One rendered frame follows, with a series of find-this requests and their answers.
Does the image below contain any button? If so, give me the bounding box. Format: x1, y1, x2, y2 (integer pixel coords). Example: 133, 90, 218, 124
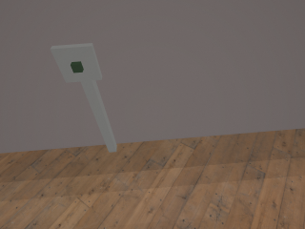
71, 61, 84, 73

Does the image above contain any panel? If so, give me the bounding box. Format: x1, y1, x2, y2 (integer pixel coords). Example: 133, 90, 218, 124
50, 43, 117, 153

